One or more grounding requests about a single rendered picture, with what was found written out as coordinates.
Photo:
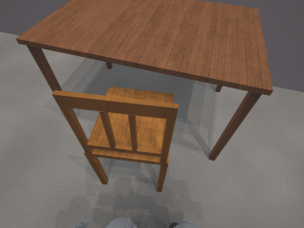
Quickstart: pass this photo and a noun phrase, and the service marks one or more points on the chair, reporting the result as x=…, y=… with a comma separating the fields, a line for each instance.
x=132, y=125

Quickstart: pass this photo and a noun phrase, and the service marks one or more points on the robot left thigh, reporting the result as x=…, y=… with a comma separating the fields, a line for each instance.
x=121, y=223

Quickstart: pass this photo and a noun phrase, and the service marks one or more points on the table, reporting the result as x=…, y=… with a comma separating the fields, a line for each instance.
x=204, y=41

